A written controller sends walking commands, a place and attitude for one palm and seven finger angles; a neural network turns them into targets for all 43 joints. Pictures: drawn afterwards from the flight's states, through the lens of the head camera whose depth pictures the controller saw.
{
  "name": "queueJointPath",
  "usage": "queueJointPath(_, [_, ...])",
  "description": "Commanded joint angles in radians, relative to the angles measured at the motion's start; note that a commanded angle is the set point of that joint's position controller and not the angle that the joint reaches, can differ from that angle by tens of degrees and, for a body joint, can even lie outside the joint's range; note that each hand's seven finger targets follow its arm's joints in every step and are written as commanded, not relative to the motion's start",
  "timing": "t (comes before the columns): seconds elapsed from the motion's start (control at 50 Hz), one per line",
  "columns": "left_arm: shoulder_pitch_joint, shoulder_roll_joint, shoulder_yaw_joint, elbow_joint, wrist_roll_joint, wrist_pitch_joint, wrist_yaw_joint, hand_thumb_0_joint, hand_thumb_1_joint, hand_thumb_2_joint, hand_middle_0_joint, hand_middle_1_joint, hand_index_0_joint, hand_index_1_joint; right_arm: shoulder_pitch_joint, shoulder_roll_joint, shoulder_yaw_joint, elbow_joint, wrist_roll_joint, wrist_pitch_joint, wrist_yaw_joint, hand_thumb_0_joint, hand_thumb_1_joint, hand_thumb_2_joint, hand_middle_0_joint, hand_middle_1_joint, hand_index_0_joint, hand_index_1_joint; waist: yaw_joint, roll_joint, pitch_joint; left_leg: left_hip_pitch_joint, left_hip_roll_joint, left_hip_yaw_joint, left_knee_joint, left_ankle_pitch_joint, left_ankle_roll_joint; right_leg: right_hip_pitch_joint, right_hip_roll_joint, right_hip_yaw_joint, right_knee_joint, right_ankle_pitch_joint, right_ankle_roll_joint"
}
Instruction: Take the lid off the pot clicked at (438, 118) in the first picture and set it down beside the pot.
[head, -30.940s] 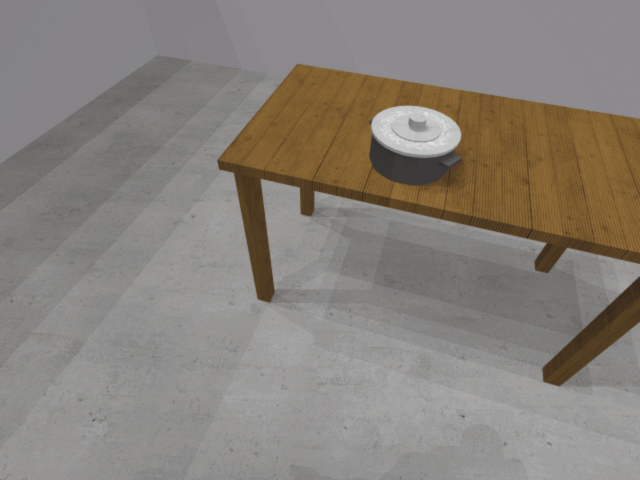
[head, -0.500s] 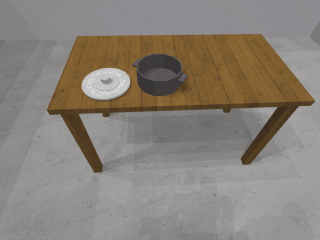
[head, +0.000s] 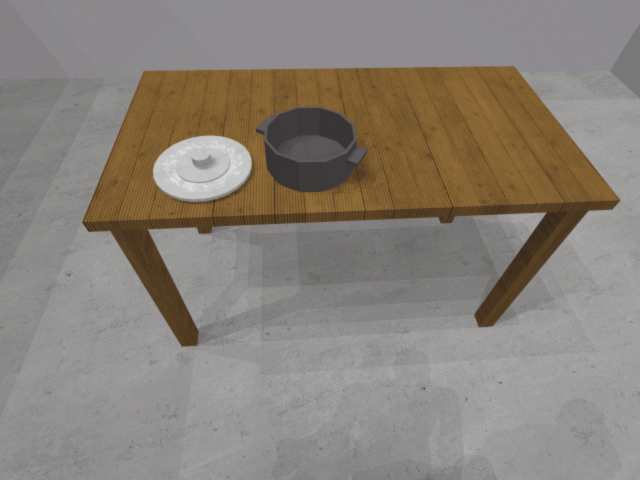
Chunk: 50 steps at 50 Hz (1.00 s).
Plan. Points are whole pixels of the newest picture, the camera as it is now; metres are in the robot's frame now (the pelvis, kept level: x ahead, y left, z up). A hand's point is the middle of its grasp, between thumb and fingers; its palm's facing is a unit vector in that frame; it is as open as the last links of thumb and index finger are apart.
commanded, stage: let the arm hang, fingers relaxed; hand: left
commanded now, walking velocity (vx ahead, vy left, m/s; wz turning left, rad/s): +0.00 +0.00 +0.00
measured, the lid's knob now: (201, 157) +0.73 +0.28 -0.08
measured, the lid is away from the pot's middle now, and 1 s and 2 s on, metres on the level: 0.24 0.24 0.24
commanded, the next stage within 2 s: look to check the result in 0.82 s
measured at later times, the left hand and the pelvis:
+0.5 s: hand out of the picture +0.02 +0.19 -0.18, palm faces +0.01 -0.98 -0.20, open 7.4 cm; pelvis +0.00 +0.01 +0.00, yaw +0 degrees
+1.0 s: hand out of the picture +0.01 +0.18 -0.18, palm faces +0.02 -0.98 -0.20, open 7.4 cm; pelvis -0.01 +0.01 +0.00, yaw +0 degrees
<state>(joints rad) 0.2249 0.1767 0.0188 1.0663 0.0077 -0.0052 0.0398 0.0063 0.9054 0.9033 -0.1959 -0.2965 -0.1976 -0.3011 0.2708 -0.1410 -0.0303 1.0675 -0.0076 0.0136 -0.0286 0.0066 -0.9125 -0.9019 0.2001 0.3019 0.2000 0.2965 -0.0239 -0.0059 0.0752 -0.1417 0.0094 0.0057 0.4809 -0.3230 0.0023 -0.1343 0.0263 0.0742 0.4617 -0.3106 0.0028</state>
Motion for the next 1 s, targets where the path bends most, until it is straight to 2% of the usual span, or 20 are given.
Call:
queueJointPath(0.0, [0.045, 0.106, 0.024, -0.033, -0.004, -0.014, 0.006, 0.0, 0.9, 0.9, -0.2, -0.3, -0.2, -0.3, 0.07, -0.105, -0.023, -0.03, -0.002, -0.018, -0.009, 0.0, -0.9, -0.9, 0.2, 0.3, 0.2, 0.3, 0.002, -0.003, -0.034, 0.022, 0.073, -0.047, -0.051, 0.303, 0.036, -0.034, -0.089, 0.046, -0.059, 0.342, -0.04])
queueJointPath(0.06, [0.046, 0.1, 0.024, -0.029, -0.003, -0.011, 0.005, 0.0, 0.9, 0.9, -0.2, -0.3, -0.2, -0.3, 0.075, -0.103, -0.022, -0.025, -0.002, -0.021, -0.011, 0.0, -0.9, -0.9, 0.2, 0.3, 0.2, 0.3, 0.002, 0.036, -0.027, 0.023, 0.08, -0.054, -0.065, 0.303, 0.042, -0.046, -0.084, 0.039, -0.057, 0.306, -0.039])
queueJointPath(0.18, [0.049, 0.091, 0.021, -0.018, -0.002, -0.009, 0.003, 0.0, 0.9, 0.9, -0.2, -0.3, -0.2, -0.3, 0.076, -0.102, -0.021, -0.021, -0.003, -0.022, -0.012, 0.0, -0.9, -0.9, 0.2, 0.3, 0.2, 0.3, 0.005, 0.034, -0.015, 0.014, 0.083, -0.066, -0.082, 0.279, 0.047, -0.055, -0.079, 0.03, -0.064, 0.261, -0.035])
queueJointPath(0.28, [0.059, 0.086, 0.019, -0.01, -0.003, -0.011, 0.003, 0.0, 0.9, 0.9, -0.2, -0.3, -0.2, -0.3, 0.077, -0.101, -0.021, -0.018, -0.002, -0.023, -0.012, 0.0, -0.9, -0.9, 0.2, 0.3, 0.2, 0.3, 0.005, 0.019, -0.017, 0.019, 0.079, -0.061, -0.079, 0.283, 0.045, -0.057, -0.084, 0.032, -0.066, 0.275, -0.033])
queueJointPath(0.32, [0.065, 0.088, 0.02, -0.009, -0.004, -0.014, 0.004, 0.0, 0.9, 0.9, -0.2, -0.3, -0.2, -0.3, 0.081, -0.1, -0.022, -0.017, -0.001, -0.025, -0.013, 0.0, -0.9, -0.9, 0.2, 0.3, 0.2, 0.3, 0.004, 0.013, -0.047, 0.036, 0.078, -0.059, -0.066, 0.32, 0.044, -0.043, -0.087, 0.035, -0.062, 0.312, -0.034])
queueJointPath(0.42, [0.066, 0.086, 0.02, -0.007, -0.004, -0.013, 0.005, 0.0, 0.9, 0.9, -0.2, -0.3, -0.2, -0.3, 0.087, -0.099, -0.02, -0.012, 0.0, -0.028, -0.015, 0.0, -0.9, -0.9, 0.2, 0.3, 0.2, 0.3, 0.005, 0.022, -0.05, 0.045, 0.081, -0.06, -0.066, 0.369, 0.047, -0.039, -0.086, 0.025, -0.052, 0.332, -0.031])
queueJointPath(0.54, [0.06, 0.082, 0.019, -0.006, -0.002, -0.009, 0.005, 0.0, 0.9, 0.9, -0.2, -0.3, -0.2, -0.3, 0.087, -0.094, -0.021, -0.009, -0.001, -0.024, -0.015, 0.0, -0.9, -0.9, 0.2, 0.3, 0.2, 0.3, 0.004, 0.025, -0.005, 0.018, 0.08, -0.065, -0.085, 0.311, 0.047, -0.058, -0.081, 0.024, -0.06, 0.28, -0.03])
queueJointPath(0.56, [0.062, 0.08, 0.02, -0.005, -0.003, -0.009, 0.004, 0.0, 0.9, 0.9, -0.2, -0.3, -0.2, -0.3, 0.087, -0.094, -0.02, -0.007, -0.002, -0.026, -0.015, 0.0, -0.9, -0.9, 0.2, 0.3, 0.2, 0.3, 0.005, 0.041, -0.01, 0.017, 0.081, -0.067, -0.09, 0.306, 0.048, -0.056, -0.082, 0.022, -0.061, 0.269, -0.029])
queueJointPath(0.72, [0.069, 0.078, 0.021, 0.0, -0.004, -0.012, 0.005, 0.0, 0.9, 0.9, -0.2, -0.3, -0.2, -0.3, 0.088, -0.092, -0.019, -0.005, -0.001, -0.029, -0.016, 0.0, -0.9, -0.9, 0.2, 0.3, 0.2, 0.3, 0.006, 0.016, -0.032, 0.031, 0.076, -0.066, -0.08, 0.335, 0.047, -0.042, -0.089, 0.026, -0.064, 0.303, -0.029])
queueJointPath(0.82, [0.07, 0.079, 0.02, 0.001, -0.004, -0.013, 0.006, 0.0, 0.9, 0.9, -0.2, -0.3, -0.2, -0.3, 0.088, -0.091, -0.02, -0.002, -0.001, -0.026, -0.015, 0.0, -0.9, -0.9, 0.2, 0.3, 0.2, 0.3, 0.005, 0.01, -0.03, 0.032, 0.074, -0.062, -0.077, 0.325, 0.044, -0.045, -0.091, 0.027, -0.068, 0.307, -0.03])
queueJointPath(0.84, [0.065, 0.077, 0.019, 0.0, -0.003, -0.011, 0.007, 0.0, 0.9, 0.9, -0.2, -0.3, -0.2, -0.3, 0.087, -0.087, -0.02, -0.003, 0.0, -0.024, -0.015, 0.0, -0.9, -0.9, 0.2, 0.3, 0.2, 0.3, 0.004, 0.007, -0.001, 0.016, 0.073, -0.064, -0.083, 0.301, 0.044, -0.058, -0.088, 0.027, -0.071, 0.287, -0.03])
queueJointPath(0.92, [0.077, 0.08, 0.02, 0.004, -0.004, -0.014, 0.006, 0.0, 0.9, 0.9, -0.2, -0.3, -0.2, -0.3, 0.084, -0.087, -0.019, -0.001, 0.0, -0.026, -0.014, 0.0, -0.9, -0.9, 0.2, 0.3, 0.2, 0.3, 0.007, 0.01, -0.028, 0.025, 0.072, -0.061, -0.078, 0.303, 0.043, -0.045, -0.092, 0.033, -0.073, 0.294, -0.03])
queueJointPath(0.98, [0.075, 0.076, 0.02, 0.002, -0.003, -0.014, 0.007, 0.0, 0.9, 0.9, -0.2, -0.3, -0.2, -0.3, 0.086, -0.086, -0.019, 0.0, -0.001, -0.025, -0.014, 0.0, -0.9, -0.9, 0.2, 0.3, 0.2, 0.3, 0.005, 0.008, -0.015, 0.019, 0.073, -0.063, -0.081, 0.296, 0.043, -0.052, -0.091, 0.032, -0.075, 0.287, -0.03])
